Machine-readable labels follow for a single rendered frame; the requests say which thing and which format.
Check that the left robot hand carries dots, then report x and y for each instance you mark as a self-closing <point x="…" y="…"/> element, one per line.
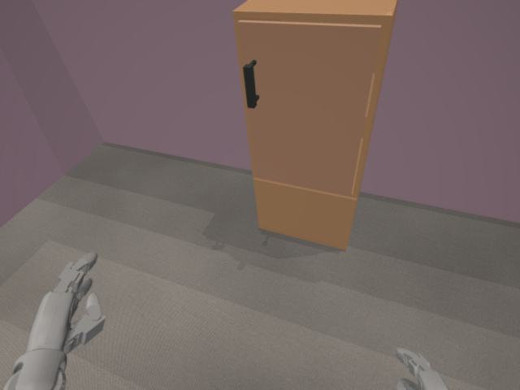
<point x="50" y="329"/>

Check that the handle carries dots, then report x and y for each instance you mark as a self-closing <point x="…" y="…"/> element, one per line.
<point x="250" y="84"/>

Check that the robot left forearm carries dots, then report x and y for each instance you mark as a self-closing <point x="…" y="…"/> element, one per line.
<point x="41" y="369"/>

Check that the right robot hand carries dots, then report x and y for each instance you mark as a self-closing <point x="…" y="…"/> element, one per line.
<point x="419" y="367"/>

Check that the cupboard door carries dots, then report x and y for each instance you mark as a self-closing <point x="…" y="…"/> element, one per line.
<point x="313" y="82"/>

